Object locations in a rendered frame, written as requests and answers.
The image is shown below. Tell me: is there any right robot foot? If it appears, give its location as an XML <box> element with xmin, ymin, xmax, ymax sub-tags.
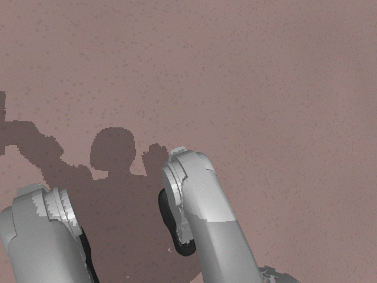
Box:
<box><xmin>158</xmin><ymin>188</ymin><xmax>196</xmax><ymax>256</ymax></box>

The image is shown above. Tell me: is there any left robot foot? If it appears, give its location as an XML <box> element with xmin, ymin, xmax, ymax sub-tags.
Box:
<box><xmin>79</xmin><ymin>227</ymin><xmax>100</xmax><ymax>283</ymax></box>

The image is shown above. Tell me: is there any right robot hand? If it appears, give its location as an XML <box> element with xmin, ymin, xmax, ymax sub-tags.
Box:
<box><xmin>259</xmin><ymin>266</ymin><xmax>300</xmax><ymax>283</ymax></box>

